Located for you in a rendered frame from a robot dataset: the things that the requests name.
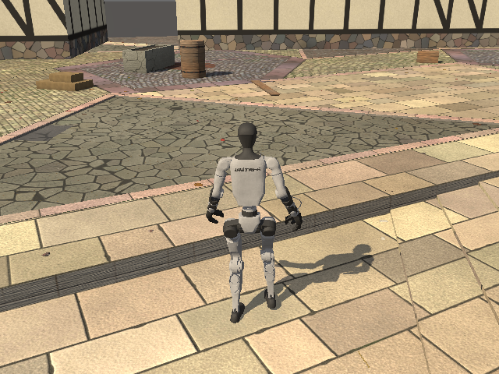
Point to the robot left thigh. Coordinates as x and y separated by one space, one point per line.
234 242

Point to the robot left upper arm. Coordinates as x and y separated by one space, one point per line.
219 178

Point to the right robot forearm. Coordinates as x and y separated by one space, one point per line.
289 204

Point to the humanoid robot head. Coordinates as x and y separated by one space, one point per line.
247 133

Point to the robot right upper arm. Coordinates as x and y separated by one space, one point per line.
277 176

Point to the right robot hand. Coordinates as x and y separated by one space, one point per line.
298 220

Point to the left robot forearm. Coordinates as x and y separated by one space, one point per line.
213 203

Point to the left robot hand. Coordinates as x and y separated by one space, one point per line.
217 213

